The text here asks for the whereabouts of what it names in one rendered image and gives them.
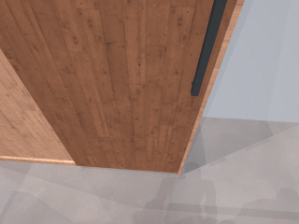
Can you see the wardrobe door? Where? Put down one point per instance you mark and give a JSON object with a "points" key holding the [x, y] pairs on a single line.
{"points": [[24, 130], [113, 78]]}

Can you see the handle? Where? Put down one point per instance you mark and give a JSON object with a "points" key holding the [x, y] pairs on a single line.
{"points": [[212, 29]]}

